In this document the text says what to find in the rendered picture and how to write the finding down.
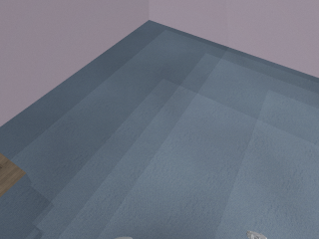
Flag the cabinet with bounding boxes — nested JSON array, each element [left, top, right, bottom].
[[0, 152, 26, 197]]

